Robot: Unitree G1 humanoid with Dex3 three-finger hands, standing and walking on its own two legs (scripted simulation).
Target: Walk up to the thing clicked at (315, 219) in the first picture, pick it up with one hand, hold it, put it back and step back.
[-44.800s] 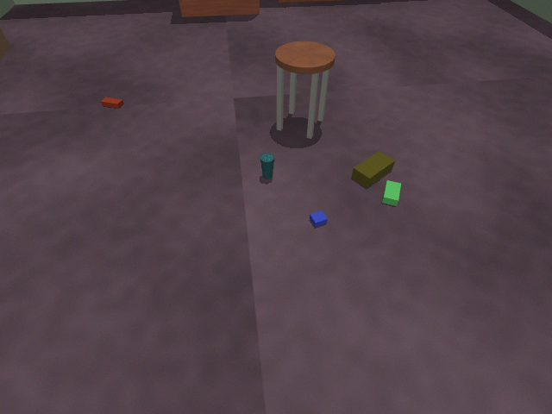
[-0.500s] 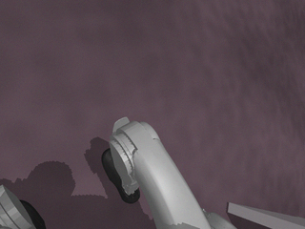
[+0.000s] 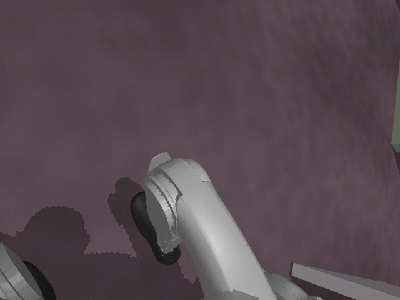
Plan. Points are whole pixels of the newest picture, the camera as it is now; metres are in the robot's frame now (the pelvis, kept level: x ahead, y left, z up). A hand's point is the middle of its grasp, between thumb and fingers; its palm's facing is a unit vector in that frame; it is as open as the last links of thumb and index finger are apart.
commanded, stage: rest palm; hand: left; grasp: from above
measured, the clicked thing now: out of the picture +0.44 +0.40 -0.32
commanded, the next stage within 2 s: close in 0.78 s
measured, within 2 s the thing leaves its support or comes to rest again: neither
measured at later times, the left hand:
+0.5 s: hand out of the picture +0.43 +0.40 -0.27, palm faces -0.11 -0.42 -0.90, open 14.4 cm
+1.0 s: hand out of the picture +0.43 +0.39 -0.27, palm faces -0.10 -0.42 -0.90, open 14.1 cm
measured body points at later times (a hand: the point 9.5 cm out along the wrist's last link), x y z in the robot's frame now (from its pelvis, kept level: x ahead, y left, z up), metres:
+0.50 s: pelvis +0.00 +0.00 +0.00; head +0.31 +0.14 +0.29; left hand +0.44 +0.42 -0.22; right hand +0.03 -0.24 -0.04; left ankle +0.06 +0.14 -0.30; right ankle +0.12 -0.13 -0.30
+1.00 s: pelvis +0.00 +0.00 +0.00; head +0.32 +0.14 +0.29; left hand +0.44 +0.41 -0.22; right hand +0.04 -0.24 -0.04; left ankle +0.06 +0.14 -0.30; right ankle +0.12 -0.13 -0.30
